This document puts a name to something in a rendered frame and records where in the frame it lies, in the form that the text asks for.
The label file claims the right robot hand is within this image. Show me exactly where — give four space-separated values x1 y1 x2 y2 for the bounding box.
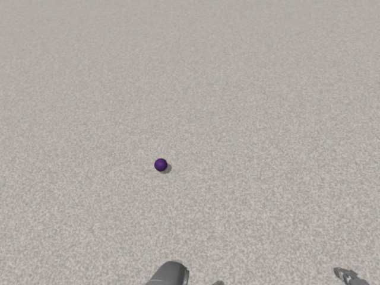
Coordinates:
334 267 369 285

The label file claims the ball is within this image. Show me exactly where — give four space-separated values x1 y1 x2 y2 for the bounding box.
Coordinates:
154 159 167 172

